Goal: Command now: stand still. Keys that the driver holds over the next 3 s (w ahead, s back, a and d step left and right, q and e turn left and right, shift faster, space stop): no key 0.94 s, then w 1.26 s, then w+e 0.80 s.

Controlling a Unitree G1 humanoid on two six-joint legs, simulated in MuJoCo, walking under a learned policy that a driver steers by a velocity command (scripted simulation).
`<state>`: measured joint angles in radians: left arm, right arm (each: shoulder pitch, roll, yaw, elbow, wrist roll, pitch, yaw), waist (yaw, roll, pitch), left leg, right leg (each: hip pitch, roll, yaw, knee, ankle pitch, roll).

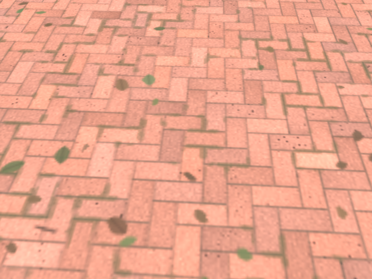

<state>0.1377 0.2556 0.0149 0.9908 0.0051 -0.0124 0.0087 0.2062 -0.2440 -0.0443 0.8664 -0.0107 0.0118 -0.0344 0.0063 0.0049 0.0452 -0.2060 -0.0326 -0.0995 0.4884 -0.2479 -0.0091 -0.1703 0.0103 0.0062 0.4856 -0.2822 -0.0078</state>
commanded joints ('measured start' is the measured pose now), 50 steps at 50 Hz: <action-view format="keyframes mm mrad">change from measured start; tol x2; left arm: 1 -11 115 19 -21 -1 -10 5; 16 42 109 8 44 -1 -10 15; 48 178 58 -3 74 -3 -9 20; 50 191 111 17 71 -17 -3 28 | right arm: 1 -2 -118 -26 -25 1 -11 -6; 24 9 -100 -7 144 7 -11 -13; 50 61 -56 14 226 17 -12 -21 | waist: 1 1 -4 -39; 47 0 -6 0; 48 0 -14 -23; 50 12 -74 18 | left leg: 1 41 50 -40 -64 197 21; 47 10 39 5 -86 152 2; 48 19 25 22 -81 71 2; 50 -63 -33 89 20 -181 11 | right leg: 1 -36 -51 54 -100 106 -20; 47 -38 -34 51 -126 124 -37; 48 -29 -29 50 -141 16 -40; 50 -53 -58 118 -193 -338 -86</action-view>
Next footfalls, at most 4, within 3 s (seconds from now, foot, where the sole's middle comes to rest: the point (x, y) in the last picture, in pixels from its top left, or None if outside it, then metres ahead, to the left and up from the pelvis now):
1.24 left None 0.10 0.13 -0.77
1.72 right None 0.48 -0.09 -0.77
2.26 left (158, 210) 0.79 0.16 -0.77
2.82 right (223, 160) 1.04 -0.12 -0.77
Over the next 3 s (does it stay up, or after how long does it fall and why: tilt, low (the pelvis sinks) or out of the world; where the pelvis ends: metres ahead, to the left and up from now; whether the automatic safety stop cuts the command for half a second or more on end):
stays up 1.00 -0.05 0.00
